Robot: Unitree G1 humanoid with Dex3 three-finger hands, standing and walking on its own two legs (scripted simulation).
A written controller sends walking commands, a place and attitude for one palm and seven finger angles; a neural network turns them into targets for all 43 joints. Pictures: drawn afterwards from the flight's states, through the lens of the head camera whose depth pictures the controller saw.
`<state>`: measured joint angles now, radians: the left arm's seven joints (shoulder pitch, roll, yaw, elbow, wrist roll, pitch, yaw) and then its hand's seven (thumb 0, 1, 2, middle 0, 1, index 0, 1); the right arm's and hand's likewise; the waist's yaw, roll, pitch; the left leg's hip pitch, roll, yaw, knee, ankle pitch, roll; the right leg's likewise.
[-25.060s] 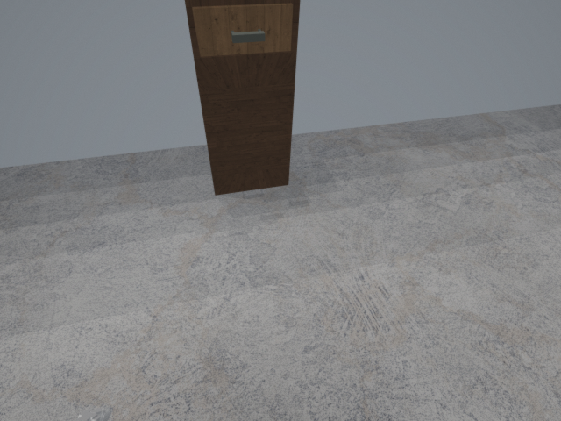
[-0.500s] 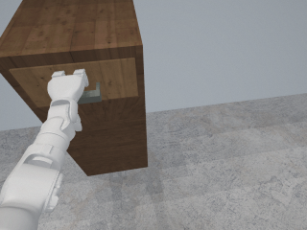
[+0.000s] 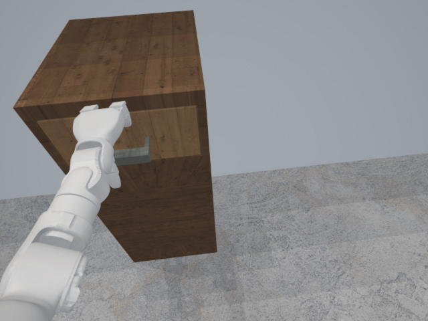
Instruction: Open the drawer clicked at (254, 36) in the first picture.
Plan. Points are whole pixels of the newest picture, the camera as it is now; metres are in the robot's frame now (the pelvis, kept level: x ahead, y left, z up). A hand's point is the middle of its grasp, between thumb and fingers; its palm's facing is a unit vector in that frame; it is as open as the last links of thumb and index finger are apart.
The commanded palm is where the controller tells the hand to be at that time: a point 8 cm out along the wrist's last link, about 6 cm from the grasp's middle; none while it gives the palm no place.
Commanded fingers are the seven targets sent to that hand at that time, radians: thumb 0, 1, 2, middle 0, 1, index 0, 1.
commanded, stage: re-aim the fingers above the handle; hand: left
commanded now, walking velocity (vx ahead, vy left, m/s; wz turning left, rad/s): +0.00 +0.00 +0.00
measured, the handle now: (126, 149) +0.48 +0.22 +0.03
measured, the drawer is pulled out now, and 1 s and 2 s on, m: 0.00 0.00 0.00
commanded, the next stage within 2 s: none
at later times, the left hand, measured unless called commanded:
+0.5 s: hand (111, 147) +0.44 +0.22 +0.09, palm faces -0.03 -0.03 -1.00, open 13.8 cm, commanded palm +0.42 +0.22 +0.15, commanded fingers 0.00 -0.50 0.30 -0.30 -1.20 -0.30 -1.20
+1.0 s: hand (113, 151) +0.43 +0.22 +0.09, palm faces -0.01 -0.04 -1.00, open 13.8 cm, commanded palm +0.41 +0.22 +0.15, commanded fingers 0.00 -0.50 0.30 -0.30 -1.20 -0.30 -1.20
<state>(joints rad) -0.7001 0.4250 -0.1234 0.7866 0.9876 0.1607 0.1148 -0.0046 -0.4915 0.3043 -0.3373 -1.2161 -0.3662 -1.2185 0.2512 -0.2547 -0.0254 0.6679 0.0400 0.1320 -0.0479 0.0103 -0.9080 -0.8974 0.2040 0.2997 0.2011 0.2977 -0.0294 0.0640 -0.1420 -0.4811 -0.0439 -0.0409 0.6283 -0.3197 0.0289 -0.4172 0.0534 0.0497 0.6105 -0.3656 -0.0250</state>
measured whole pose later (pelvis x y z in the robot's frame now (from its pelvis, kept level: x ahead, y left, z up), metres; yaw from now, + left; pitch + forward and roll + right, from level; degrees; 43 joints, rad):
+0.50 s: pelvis +0.00 -0.01 +0.00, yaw +0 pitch +10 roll +0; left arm -0.72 0.46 -0.11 0.83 0.99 0.10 0.11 0.00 -0.49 0.30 -0.32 -1.21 -0.32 -1.20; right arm 0.28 -0.26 -0.03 0.69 0.04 0.14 -0.06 0.01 -0.91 -0.90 0.20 0.30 0.20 0.30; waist -0.04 0.06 -0.13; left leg -0.49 -0.04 -0.05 0.63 -0.31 0.02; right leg -0.43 0.06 0.04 0.62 -0.36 -0.03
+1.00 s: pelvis -0.01 +0.00 +0.00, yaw +1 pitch +9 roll +0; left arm -0.70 0.42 -0.16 0.78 0.99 0.13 0.13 -0.01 -0.49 0.30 -0.32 -1.21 -0.32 -1.20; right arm 0.26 -0.25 -0.04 0.69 0.04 0.12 -0.05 0.01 -0.91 -0.90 0.20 0.30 0.20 0.30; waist -0.03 0.06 -0.12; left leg -0.49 -0.05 -0.05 0.63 -0.30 0.03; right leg -0.42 0.04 0.04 0.61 -0.35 -0.02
